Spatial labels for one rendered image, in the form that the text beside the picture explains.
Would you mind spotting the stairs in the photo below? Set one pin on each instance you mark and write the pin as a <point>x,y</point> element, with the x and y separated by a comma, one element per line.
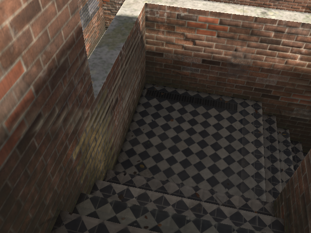
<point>282,156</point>
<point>127,203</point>

